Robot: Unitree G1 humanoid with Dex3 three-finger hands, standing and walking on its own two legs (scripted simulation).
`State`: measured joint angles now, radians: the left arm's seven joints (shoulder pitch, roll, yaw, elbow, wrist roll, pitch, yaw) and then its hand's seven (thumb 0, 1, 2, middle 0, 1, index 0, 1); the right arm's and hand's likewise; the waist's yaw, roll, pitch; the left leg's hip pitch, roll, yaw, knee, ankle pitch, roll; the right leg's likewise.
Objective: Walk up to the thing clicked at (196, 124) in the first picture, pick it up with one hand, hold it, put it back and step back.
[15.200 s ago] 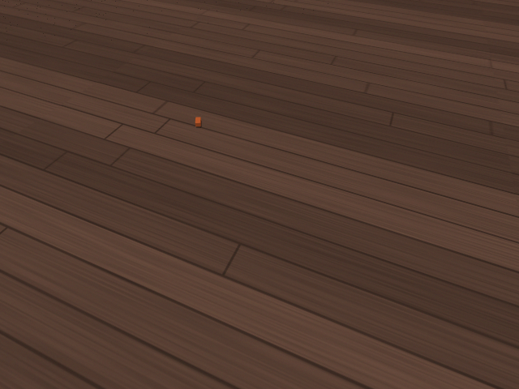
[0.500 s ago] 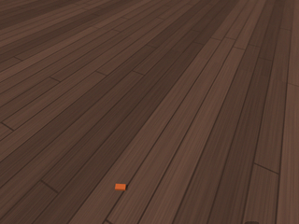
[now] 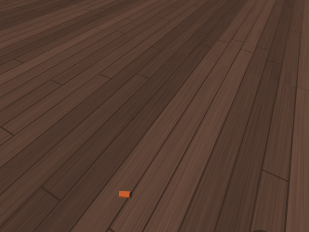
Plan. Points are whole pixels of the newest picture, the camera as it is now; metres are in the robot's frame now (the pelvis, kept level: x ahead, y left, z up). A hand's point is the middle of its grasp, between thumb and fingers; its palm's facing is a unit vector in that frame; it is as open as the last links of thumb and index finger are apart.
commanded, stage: stand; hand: left
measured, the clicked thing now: (124, 194) +0.51 +0.17 -0.77
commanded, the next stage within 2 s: none
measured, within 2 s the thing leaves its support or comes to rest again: neither
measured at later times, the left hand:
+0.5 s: hand out of the picture +0.07 +0.26 -0.16, palm faces -0.02 -0.94 -0.35, open 7.4 cm
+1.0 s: hand out of the picture +0.07 +0.26 -0.16, palm faces -0.03 -0.94 -0.34, open 7.4 cm
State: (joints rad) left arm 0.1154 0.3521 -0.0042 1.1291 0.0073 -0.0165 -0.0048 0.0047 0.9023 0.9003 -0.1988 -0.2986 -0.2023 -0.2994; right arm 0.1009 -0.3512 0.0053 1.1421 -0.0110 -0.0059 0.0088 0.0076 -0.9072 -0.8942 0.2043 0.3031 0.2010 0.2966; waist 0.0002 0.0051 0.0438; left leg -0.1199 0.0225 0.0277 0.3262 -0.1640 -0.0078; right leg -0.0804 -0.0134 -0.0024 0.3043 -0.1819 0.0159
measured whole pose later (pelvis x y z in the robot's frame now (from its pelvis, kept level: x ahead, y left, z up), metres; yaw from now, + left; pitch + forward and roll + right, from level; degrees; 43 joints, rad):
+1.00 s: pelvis +0.01 +0.01 +0.00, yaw +0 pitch -2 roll +0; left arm 0.13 0.35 0.00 1.12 0.01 -0.01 0.00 0.00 0.90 0.90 -0.20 -0.30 -0.20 -0.30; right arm 0.11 -0.35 0.01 1.13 -0.01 -0.01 0.01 0.01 -0.91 -0.89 0.20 0.30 0.20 0.30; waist 0.00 0.00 0.05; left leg -0.12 0.01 0.03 0.32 -0.17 0.00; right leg -0.08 -0.03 0.00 0.30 -0.19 0.02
